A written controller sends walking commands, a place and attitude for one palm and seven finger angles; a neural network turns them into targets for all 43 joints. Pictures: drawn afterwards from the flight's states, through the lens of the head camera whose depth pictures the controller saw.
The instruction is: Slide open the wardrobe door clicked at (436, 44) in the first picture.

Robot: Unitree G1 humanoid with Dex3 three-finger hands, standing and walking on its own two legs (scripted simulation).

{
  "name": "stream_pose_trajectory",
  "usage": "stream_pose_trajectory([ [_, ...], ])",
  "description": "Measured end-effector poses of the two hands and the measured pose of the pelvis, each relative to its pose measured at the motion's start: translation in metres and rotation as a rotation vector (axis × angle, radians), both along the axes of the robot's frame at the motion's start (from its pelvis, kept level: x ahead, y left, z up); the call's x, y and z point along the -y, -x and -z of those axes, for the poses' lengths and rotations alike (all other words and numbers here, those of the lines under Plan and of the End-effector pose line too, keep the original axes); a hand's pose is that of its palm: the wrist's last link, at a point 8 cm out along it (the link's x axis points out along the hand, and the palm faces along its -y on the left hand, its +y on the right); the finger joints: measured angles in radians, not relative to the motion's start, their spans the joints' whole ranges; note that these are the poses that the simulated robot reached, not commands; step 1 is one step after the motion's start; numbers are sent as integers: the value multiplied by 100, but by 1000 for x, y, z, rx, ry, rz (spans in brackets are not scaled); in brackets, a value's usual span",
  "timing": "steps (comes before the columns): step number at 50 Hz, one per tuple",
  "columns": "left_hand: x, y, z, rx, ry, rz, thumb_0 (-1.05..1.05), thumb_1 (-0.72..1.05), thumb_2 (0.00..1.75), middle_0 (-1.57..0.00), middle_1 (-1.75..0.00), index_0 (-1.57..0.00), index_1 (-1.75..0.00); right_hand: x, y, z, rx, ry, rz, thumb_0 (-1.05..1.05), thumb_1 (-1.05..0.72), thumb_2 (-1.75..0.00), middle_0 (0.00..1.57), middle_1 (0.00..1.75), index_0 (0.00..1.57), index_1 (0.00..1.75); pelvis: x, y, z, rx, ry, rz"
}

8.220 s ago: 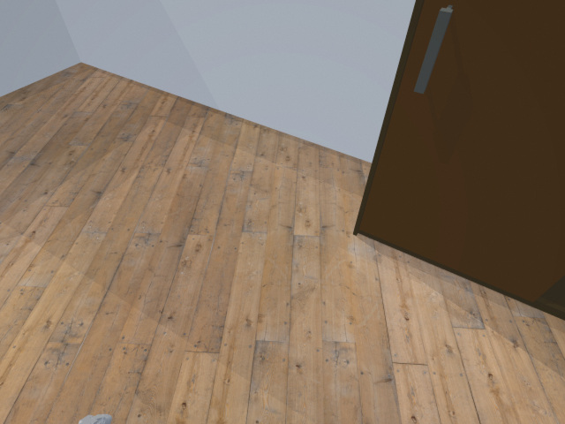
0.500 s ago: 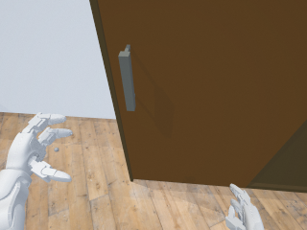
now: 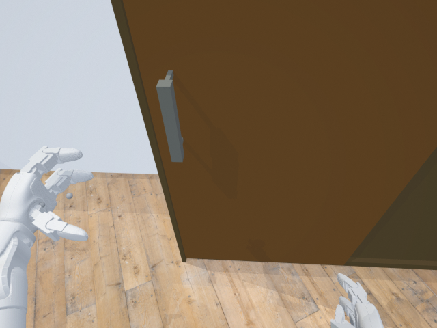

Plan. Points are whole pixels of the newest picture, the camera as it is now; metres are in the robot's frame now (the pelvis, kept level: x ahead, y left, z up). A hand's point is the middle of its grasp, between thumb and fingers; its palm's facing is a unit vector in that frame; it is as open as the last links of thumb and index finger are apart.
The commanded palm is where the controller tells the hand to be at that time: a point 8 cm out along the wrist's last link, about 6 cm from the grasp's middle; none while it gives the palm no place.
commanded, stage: raise the hand with hooked fingers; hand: left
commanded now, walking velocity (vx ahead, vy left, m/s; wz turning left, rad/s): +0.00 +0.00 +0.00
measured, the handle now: (174, 118) +0.52 +0.16 +0.11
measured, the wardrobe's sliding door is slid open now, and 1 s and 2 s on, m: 0.00 0.00 0.00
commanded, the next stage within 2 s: move the hooked fingers beside the handle in 0.22 s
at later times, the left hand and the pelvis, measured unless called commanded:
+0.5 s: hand (70, 193) +0.28 +0.28 +0.13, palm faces +0.11 -0.99 -0.02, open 14.0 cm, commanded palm +0.26 +0.32 +0.14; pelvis -0.01 +0.00 +0.00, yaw +1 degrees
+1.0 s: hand (103, 166) +0.35 +0.25 +0.13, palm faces +0.06 -1.00 -0.01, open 14.0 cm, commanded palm +0.32 +0.30 +0.13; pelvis +0.00 +0.01 +0.00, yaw +0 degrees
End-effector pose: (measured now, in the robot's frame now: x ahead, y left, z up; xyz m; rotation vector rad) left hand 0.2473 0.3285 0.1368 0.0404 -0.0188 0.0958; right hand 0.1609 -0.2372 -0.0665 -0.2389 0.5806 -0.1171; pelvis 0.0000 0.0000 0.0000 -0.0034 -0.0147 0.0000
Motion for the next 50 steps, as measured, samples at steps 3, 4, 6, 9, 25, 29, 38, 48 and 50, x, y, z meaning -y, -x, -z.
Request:
stream_pose_trajectory([
  [3,0,3,0,9,1,-16,-1,-50,30,-30,-120,-30,-120,0,0,-1,2,1,-1,1,-90,-90,21,30,20,30,1,1,0,5,0,-1],
  [4,-1,3,0,10,1,-20,-1,-50,30,-30,-120,-30,-120,-1,0,-1,3,1,-1,1,-90,-90,21,30,20,30,1,1,0,7,0,-2],
  [6,-1,4,0,9,0,-21,-1,-50,30,-30,-120,-30,-120,-2,0,-1,6,-1,-3,1,-90,-90,21,30,20,30,1,2,0,9,0,-2],
  [9,-1,5,0,3,-4,-17,-1,-50,30,-30,-120,-30,-120,-5,-1,-1,10,-6,-6,1,-90,-90,21,30,20,30,2,3,-1,11,0,-4],
  [25,-2,-6,4,-9,16,-11,-1,-50,30,-30,-120,-30,-120,-9,-1,2,0,-2,-15,1,-90,-90,21,30,20,30,0,6,0,6,2,-12],
  [29,3,-20,3,-2,18,13,-1,-50,30,-30,-120,-30,-120,-7,3,2,-9,3,-1,1,-90,-90,21,30,20,30,-1,6,0,-1,1,-9],
  [38,9,-44,3,-7,25,23,-1,-50,30,-30,-120,-30,-120,-2,15,6,-43,3,32,1,-90,-90,21,30,20,30,-4,4,0,-18,-2,4],
  [48,23,-70,6,-17,29,36,-1,-50,30,-30,-120,-30,-120,-1,26,14,-107,6,50,1,-90,-90,21,30,20,30,-5,2,0,-37,-4,5],
  [50,25,-76,7,-21,29,35,-1,-50,30,-30,-120,-30,-120,0,28,15,-116,5,54,1,-90,-90,21,30,20,30,-5,2,0,-40,-4,6],
])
